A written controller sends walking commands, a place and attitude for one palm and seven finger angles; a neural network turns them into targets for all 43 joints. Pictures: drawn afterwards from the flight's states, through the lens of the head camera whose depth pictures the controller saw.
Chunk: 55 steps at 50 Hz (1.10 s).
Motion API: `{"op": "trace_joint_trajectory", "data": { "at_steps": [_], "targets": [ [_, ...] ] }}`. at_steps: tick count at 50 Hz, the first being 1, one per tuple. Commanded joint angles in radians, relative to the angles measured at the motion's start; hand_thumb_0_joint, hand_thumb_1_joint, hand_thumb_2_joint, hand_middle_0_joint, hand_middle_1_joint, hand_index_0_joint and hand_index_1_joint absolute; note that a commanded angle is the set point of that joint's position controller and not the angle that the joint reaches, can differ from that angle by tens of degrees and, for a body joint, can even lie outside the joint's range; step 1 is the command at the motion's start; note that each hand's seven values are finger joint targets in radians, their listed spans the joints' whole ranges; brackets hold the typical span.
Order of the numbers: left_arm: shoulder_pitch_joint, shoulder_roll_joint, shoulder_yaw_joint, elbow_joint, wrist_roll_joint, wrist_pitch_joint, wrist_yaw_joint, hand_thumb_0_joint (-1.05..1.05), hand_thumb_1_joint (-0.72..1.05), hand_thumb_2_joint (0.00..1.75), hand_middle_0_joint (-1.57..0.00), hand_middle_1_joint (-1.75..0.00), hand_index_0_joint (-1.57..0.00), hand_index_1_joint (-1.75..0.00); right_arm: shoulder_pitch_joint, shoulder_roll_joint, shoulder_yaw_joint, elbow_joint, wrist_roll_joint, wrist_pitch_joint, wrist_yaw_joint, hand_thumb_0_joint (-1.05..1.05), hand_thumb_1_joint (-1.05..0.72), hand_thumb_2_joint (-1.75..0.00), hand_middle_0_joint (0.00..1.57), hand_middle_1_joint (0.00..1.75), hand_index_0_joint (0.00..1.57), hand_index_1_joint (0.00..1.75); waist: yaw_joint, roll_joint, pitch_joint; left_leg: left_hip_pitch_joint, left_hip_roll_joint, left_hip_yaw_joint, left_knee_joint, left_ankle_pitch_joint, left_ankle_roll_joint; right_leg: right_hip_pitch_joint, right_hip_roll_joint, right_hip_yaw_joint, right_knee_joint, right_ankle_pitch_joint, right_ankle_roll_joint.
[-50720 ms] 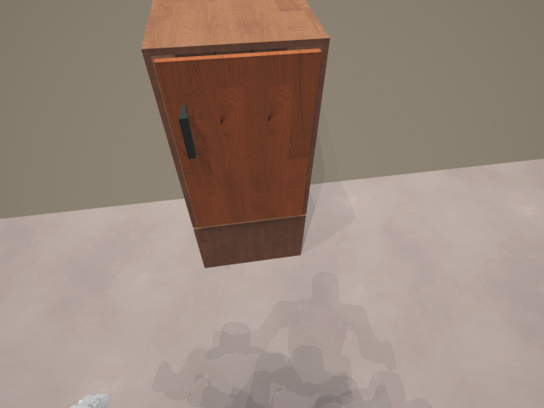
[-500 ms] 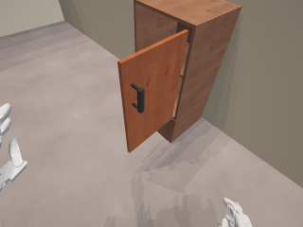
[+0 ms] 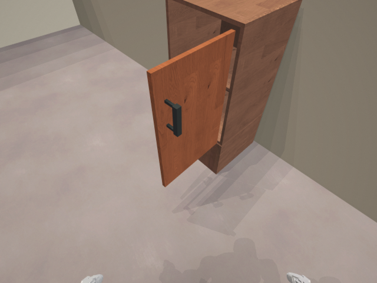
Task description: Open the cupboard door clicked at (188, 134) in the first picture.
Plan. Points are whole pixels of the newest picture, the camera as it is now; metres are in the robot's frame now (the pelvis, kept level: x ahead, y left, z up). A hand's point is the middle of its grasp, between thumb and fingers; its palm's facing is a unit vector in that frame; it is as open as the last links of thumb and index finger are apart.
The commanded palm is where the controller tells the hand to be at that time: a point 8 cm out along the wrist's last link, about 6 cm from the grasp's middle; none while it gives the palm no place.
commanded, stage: let the arm hang, fingers relaxed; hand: left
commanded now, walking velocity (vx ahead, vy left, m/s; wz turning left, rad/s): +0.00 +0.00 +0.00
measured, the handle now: (172, 117) +0.60 +0.08 -0.03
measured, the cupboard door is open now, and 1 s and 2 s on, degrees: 92 92 92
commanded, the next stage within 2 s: look to check the result in 0.86 s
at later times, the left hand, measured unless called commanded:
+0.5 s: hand out of the picture -0.05 +0.15 -0.16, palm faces +0.05 -0.98 -0.20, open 7.4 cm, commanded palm none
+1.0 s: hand out of the picture +0.00 +0.12 -0.17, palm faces +0.06 -0.98 -0.17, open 7.4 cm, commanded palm none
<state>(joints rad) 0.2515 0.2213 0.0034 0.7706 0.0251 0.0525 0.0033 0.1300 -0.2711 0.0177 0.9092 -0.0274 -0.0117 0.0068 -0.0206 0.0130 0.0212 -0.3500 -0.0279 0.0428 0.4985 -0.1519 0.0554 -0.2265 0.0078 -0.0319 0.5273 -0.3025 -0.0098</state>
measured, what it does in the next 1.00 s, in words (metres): stands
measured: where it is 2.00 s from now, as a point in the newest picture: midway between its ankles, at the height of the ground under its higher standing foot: outside the picture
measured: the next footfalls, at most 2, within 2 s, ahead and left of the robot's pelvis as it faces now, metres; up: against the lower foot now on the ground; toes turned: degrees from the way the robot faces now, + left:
none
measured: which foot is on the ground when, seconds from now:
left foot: down 0.00-1.00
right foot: down 0.00-1.00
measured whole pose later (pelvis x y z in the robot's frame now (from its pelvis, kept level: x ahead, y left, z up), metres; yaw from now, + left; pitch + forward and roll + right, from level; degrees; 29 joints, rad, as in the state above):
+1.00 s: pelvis +0.02 -0.03 +0.01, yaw +0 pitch -2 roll +0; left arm 0.33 0.11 0.00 1.15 0.00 -0.01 0.04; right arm 0.29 -0.12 0.01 1.16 -0.02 0.01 -0.04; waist 0.00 0.01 0.04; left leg -0.24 0.00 0.02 0.41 -0.15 0.01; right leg -0.09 0.04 -0.05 0.41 -0.28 -0.06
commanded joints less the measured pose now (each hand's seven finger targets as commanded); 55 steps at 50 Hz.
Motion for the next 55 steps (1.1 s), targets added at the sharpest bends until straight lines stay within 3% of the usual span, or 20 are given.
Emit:
{"op": "trace_joint_trajectory", "data": {
  "at_steps": [1,3,6,8,9,11,19,29,36,43,55],
  "targets": [
    [0.046,0.141,0.028,0.094,-0.006,-0.053,0.015,0.00,0.90,0.90,-0.20,-0.30,-0.20,-0.30,0.024,-0.082,-0.025,0.014,0.001,0.004,-0.017,0.00,-0.90,-0.90,0.20,0.30,0.20,0.30,0.021,0.079,-0.052,0.093,0.117,-0.165,-0.145,-0.029,-0.013,0.013,-0.097,0.122,-0.151,0.025,-0.043],
    [0.066,0.109,0.032,0.170,-0.009,-0.056,0.018,0.00,0.90,0.90,-0.20,-0.30,-0.20,-0.30,0.046,-0.057,-0.027,0.054,0.000,0.008,-0.026,0.00,-0.90,-0.90,0.20,0.30,0.20,0.30,0.018,0.135,-0.048,0.119,0.114,-0.158,-0.152,-0.058,-0.018,0.009,-0.096,0.124,-0.175,0.025,-0.049],
    [0.089,0.092,0.024,0.254,-0.013,-0.057,0.018,0.00,0.90,0.90,-0.20,-0.30,-0.20,-0.30,0.093,-0.041,-0.029,0.104,0.006,0.014,-0.035,0.00,-0.90,-0.90,0.20,0.30,0.20,0.30,0.015,0.132,-0.035,0.127,0.121,-0.165,-0.166,-0.088,-0.018,0.019,-0.094,0.113,-0.200,0.026,-0.049],
    [0.111,0.075,0.019,0.297,-0.014,-0.057,0.019,0.00,0.90,0.90,-0.20,-0.30,-0.20,-0.30,0.119,-0.030,-0.030,0.132,0.008,0.016,-0.039,0.00,-0.90,-0.90,0.20,0.30,0.20,0.30,0.015,0.110,-0.021,0.130,0.124,-0.170,-0.179,-0.109,-0.017,0.014,-0.092,0.103,-0.206,0.020,-0.049],
    [0.118,0.070,0.018,0.312,-0.015,-0.057,0.020,0.00,0.90,0.90,-0.20,-0.30,-0.20,-0.30,0.129,-0.031,-0.031,0.140,0.011,0.019,-0.041,0.00,-0.90,-0.90,0.20,0.30,0.20,0.30,0.016,0.063,0.006,0.129,0.127,-0.168,-0.179,-0.119,-0.016,0.001,-0.090,0.097,-0.216,0.007,-0.048],
    [0.131,0.048,0.012,0.338,-0.015,-0.054,0.022,0.00,0.90,0.90,-0.20,-0.30,-0.20,-0.30,0.156,-0.017,-0.030,0.161,0.009,0.022,-0.044,0.00,-0.90,-0.90,0.20,0.30,0.20,0.30,0.012,0.029,0.033,0.125,0.126,-0.172,-0.187,-0.132,-0.013,-0.015,-0.090,0.096,-0.217,-0.009,-0.047],
    [0.190,0.007,0.007,0.378,-0.017,-0.059,0.035,0.00,0.90,0.90,-0.20,-0.30,-0.20,-0.30,0.217,0.029,-0.031,0.207,0.011,0.024,-0.046,0.00,-0.90,-0.90,0.20,0.30,0.20,0.30,0.015,-0.050,0.051,0.146,0.118,-0.142,-0.164,-0.082,-0.011,-0.043,-0.093,0.097,-0.220,-0.032,-0.047],
    [0.187,-0.017,0.014,0.368,-0.017,-0.064,0.044,0.00,0.90,0.90,-0.20,-0.30,-0.20,-0.30,0.231,0.080,-0.024,0.233,0.008,0.018,-0.045,0.00,-0.90,-0.90,0.20,0.30,0.20,0.30,0.022,-0.037,0.090,0.131,0.110,-0.119,-0.148,-0.020,-0.014,-0.045,-0.099,0.099,-0.216,0.002,-0.046],
    [0.161,-0.021,0.018,0.363,-0.019,-0.066,0.043,0.00,0.90,0.90,-0.20,-0.30,-0.20,-0.30,0.230,0.091,-0.023,0.232,0.006,0.013,-0.048,0.00,-0.90,-0.90,0.20,0.30,0.20,0.30,0.020,0.014,0.099,0.122,0.108,-0.116,-0.149,0.002,-0.019,-0.024,-0.100,0.107,-0.222,0.034,-0.047],
    [0.160,-0.018,0.017,0.359,-0.021,-0.071,0.042,0.00,0.90,0.90,-0.20,-0.30,-0.20,-0.30,0.225,0.079,-0.024,0.229,0.007,0.010,-0.050,0.00,-0.90,-0.90,0.20,0.30,0.20,0.30,0.018,-0.006,0.063,0.163,0.115,-0.109,-0.132,0.065,-0.021,0.007,-0.103,0.104,-0.229,0.099,-0.044],
    [0.168,-0.018,0.013,0.369,-0.021,-0.072,0.043,0.00,0.90,0.90,-0.20,-0.30,-0.20,-0.30,0.212,0.072,-0.023,0.233,0.009,0.015,-0.051,0.00,-0.90,-0.90,0.20,0.30,0.20,0.30,0.015,-0.028,0.085,0.178,0.115,-0.105,-0.129,0.069,-0.024,0.004,-0.103,0.103,-0.249,0.104,-0.039]
  ]
}}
